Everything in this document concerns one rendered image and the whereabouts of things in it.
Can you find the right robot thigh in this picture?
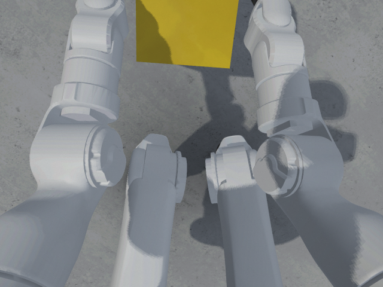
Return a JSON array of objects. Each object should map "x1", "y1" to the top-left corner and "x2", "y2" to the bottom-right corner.
[{"x1": 205, "y1": 145, "x2": 283, "y2": 287}]

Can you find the left robot upper arm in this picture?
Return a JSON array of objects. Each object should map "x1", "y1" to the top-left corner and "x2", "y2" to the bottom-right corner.
[{"x1": 0, "y1": 123, "x2": 126, "y2": 287}]

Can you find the right robot upper arm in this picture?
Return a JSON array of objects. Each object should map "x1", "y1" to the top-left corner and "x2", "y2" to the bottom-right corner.
[{"x1": 253, "y1": 135, "x2": 383, "y2": 287}]

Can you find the left robot thigh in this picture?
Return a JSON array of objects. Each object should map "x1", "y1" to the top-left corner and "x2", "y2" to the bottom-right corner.
[{"x1": 109, "y1": 143, "x2": 187, "y2": 287}]

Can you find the robot thigh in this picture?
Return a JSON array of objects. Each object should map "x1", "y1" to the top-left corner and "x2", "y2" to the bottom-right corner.
[
  {"x1": 205, "y1": 145, "x2": 283, "y2": 287},
  {"x1": 109, "y1": 143, "x2": 187, "y2": 287}
]

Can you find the left robot forearm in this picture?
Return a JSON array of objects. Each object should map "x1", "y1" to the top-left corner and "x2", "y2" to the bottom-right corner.
[{"x1": 29, "y1": 0, "x2": 129, "y2": 166}]

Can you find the right robot forearm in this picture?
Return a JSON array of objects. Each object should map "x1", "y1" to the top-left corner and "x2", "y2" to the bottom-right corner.
[{"x1": 244, "y1": 0, "x2": 336, "y2": 145}]

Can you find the carton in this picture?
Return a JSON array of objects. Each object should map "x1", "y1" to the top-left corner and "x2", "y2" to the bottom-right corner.
[{"x1": 136, "y1": 0, "x2": 239, "y2": 68}]

